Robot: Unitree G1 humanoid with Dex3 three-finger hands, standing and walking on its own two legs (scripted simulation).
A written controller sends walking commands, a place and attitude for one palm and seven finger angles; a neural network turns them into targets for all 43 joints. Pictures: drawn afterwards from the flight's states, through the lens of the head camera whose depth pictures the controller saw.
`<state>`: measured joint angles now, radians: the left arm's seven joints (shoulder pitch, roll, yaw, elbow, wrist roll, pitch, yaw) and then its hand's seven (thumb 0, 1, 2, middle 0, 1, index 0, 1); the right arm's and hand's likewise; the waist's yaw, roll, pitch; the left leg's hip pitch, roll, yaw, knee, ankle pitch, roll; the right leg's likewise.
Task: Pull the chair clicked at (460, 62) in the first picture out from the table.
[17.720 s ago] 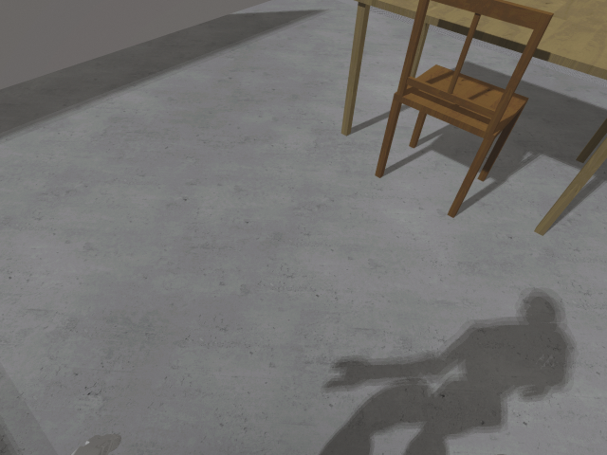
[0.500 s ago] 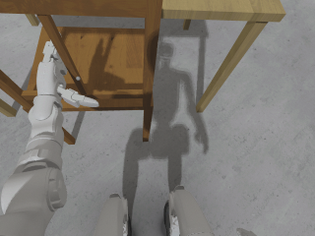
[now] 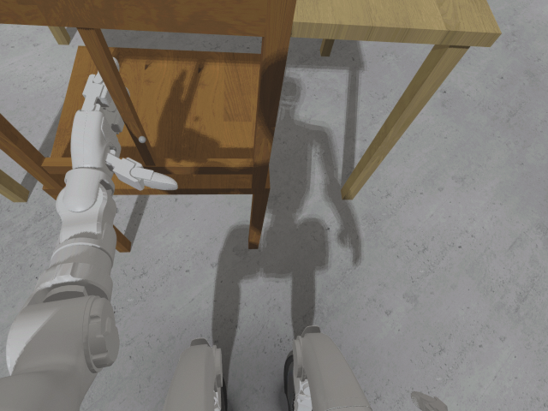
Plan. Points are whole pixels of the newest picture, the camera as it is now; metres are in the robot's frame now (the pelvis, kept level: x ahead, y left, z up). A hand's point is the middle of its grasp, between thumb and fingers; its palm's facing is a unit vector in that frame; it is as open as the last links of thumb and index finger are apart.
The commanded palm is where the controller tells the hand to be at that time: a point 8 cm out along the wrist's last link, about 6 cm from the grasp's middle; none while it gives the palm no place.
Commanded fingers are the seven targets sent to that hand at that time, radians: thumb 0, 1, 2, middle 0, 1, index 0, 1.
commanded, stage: hook a spindle and tug to test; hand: left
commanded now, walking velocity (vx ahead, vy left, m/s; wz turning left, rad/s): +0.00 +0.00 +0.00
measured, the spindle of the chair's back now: (127, 110) +0.53 +0.18 +0.04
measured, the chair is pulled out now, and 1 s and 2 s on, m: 0.00 0.00 0.06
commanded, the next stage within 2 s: step backward, pulling the chair out in 1.34 s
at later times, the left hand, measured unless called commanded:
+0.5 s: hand (143, 135) +0.49 +0.16 +0.03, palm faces +0.00 -1.00 -0.03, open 9.8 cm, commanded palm +0.47 +0.20 +0.03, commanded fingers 0.00 0.56 0.76 -0.50 -1.45 -0.50 -1.45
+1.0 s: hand (144, 136) +0.49 +0.16 +0.03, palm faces +0.00 -1.00 -0.01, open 5.1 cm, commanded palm +0.45 +0.19 +0.03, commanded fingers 0.00 0.90 0.90 -0.50 -1.45 -0.50 -1.45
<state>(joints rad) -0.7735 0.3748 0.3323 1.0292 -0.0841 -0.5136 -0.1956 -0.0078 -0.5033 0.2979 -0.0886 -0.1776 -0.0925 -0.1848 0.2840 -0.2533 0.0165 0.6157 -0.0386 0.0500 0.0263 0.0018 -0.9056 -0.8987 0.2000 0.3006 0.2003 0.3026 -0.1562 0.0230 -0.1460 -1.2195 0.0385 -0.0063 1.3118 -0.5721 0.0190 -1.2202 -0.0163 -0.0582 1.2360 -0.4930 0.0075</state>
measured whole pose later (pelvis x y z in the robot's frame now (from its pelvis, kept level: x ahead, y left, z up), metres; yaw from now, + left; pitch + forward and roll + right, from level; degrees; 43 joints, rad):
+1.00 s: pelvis +0.02 +0.00 +0.01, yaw -1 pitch +28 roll -3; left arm -0.68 0.34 0.31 0.91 -0.12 -0.47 -0.16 0.02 0.79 0.81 -0.41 -1.43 -0.42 -1.45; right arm 0.30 -0.24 0.01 0.60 -0.03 0.07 0.05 0.00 -0.91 -0.90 0.20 0.30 0.20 0.30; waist -0.15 0.03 -0.15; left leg -1.18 0.04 0.01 1.27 -0.58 0.02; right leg -1.18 -0.01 -0.04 1.20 -0.50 0.01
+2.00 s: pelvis +0.04 +0.01 +0.11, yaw -2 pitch +12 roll -1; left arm -0.56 0.23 0.11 1.05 -0.05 -0.26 0.05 0.03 0.78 0.81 -0.30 -1.14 -0.49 -1.45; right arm 0.28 -0.23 -0.02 0.68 0.02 0.08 -0.09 0.00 -0.91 -0.90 0.20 0.30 0.20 0.30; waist -0.09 0.01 0.06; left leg -0.48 0.03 0.09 0.64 -0.35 0.02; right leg -0.52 -0.01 -0.01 0.59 -0.26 0.02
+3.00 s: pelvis -0.11 +0.00 +0.10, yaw -1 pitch +3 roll +2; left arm -0.55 0.16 0.01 1.08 -0.06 -0.20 0.09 0.02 0.73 0.83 -0.31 -1.16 -0.50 -1.45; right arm 0.22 -0.23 -0.01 0.77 0.04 -0.04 -0.13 0.01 -0.90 -0.90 0.20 0.30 0.20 0.30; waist -0.05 -0.01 0.12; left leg -0.41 0.02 0.05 0.67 -0.31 -0.03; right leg -0.56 -0.05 0.00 0.64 -0.13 0.00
